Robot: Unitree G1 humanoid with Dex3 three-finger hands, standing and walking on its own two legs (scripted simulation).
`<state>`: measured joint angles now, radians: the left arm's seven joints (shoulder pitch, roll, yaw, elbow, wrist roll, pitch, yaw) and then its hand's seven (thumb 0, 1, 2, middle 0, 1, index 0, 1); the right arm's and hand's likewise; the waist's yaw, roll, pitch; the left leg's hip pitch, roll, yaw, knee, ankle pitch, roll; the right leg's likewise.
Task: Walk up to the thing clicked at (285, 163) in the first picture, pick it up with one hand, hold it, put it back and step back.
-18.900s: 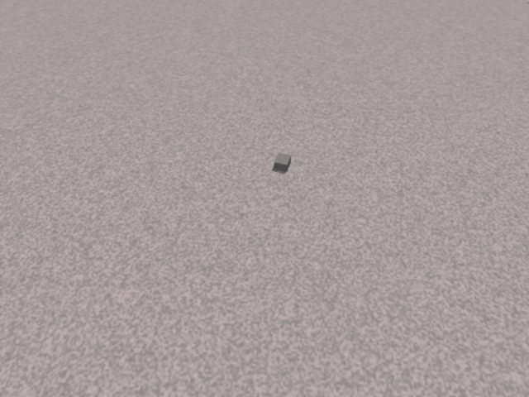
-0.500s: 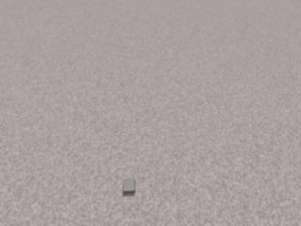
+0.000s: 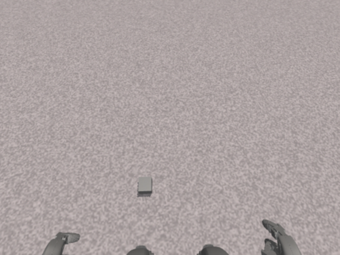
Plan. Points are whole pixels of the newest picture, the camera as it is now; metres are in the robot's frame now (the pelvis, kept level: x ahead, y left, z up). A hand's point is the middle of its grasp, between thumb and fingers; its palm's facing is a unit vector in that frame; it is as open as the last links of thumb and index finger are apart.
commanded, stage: rise first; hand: left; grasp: from above
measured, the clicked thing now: (145, 185) +0.51 +0.13 -0.71
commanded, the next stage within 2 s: none
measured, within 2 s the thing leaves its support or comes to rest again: neither
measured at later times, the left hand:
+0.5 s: hand out of the picture +0.15 +0.25 -0.22, palm faces -0.31 -0.81 -0.49, open 14.2 cm
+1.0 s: hand (111, 215) +0.30 +0.24 -0.42, palm faces -0.51 -0.28 -0.82, open 14.2 cm
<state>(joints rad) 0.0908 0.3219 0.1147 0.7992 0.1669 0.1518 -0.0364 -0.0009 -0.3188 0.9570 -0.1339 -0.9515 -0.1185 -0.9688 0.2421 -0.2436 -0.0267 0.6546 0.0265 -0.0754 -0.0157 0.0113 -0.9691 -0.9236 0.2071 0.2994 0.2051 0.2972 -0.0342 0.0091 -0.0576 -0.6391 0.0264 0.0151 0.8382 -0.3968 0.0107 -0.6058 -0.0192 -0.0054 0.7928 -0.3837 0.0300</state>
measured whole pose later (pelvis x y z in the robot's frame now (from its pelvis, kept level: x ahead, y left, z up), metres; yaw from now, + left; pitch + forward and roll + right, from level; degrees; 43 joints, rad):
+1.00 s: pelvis -0.09 -0.02 -0.28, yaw -1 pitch +34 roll -3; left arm -0.62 0.52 0.03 1.05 0.90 -0.13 0.15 0.00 -0.56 1.03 -0.08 -1.04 -0.07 -1.05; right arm 0.14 -0.26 -0.05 0.71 -0.02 -0.12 0.04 0.01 -0.89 -0.91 0.21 0.30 0.21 0.30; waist -0.09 0.02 -0.16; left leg -1.95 0.03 -0.06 1.99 -0.64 -0.02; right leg -1.91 -0.01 -0.04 1.97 -0.65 0.00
